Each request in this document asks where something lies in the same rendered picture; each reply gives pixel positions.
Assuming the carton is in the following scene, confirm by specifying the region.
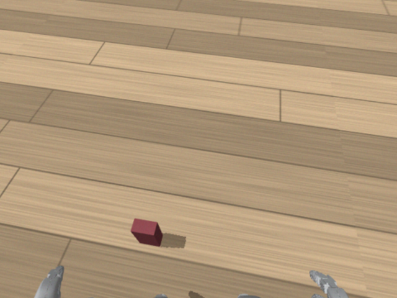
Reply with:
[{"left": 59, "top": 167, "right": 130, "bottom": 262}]
[{"left": 131, "top": 219, "right": 163, "bottom": 247}]

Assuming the left robot hand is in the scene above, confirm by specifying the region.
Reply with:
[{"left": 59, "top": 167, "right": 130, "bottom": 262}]
[{"left": 34, "top": 266, "right": 93, "bottom": 298}]

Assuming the right robot hand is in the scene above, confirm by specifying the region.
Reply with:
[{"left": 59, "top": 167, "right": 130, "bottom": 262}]
[{"left": 310, "top": 270, "right": 349, "bottom": 298}]

